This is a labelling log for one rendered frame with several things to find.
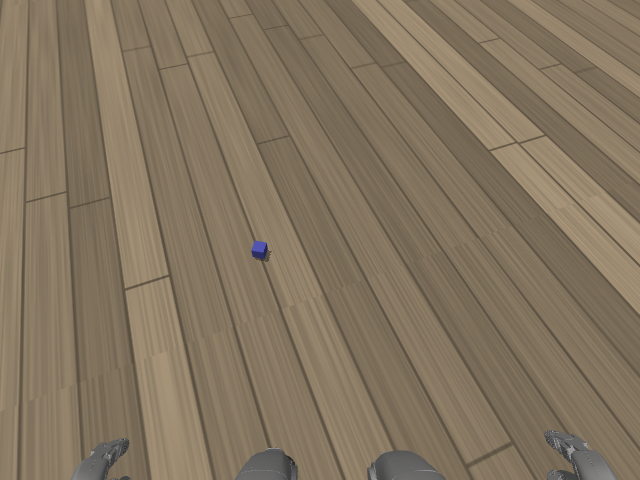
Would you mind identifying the cube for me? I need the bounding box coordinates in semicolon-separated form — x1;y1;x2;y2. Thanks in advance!
251;241;268;259

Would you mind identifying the right robot hand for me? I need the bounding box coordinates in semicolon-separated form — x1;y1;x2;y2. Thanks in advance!
544;430;618;480

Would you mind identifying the left robot hand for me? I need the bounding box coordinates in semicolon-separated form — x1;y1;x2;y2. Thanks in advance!
70;438;131;480

